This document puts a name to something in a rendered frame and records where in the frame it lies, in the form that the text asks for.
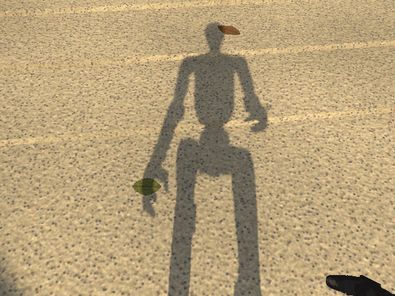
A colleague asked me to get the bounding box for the robot right hand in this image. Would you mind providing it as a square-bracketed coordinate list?
[326, 275, 395, 296]

